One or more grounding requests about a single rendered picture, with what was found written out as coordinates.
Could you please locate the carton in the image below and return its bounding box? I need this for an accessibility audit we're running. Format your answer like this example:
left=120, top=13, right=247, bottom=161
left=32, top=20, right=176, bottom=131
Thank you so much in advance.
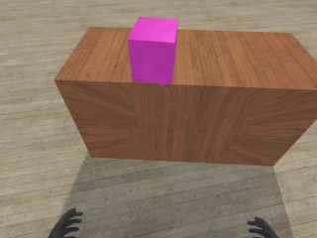
left=128, top=17, right=178, bottom=84

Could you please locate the pedestal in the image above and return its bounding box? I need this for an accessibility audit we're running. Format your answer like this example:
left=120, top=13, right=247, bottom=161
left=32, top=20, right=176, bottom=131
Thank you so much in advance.
left=54, top=27, right=317, bottom=167

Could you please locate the left robot hand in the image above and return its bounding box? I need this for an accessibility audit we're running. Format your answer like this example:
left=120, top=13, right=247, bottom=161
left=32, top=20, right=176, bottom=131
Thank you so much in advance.
left=48, top=208, right=83, bottom=238

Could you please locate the right robot hand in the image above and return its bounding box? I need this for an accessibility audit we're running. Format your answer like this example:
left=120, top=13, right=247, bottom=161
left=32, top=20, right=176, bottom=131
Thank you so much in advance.
left=247, top=217, right=278, bottom=238

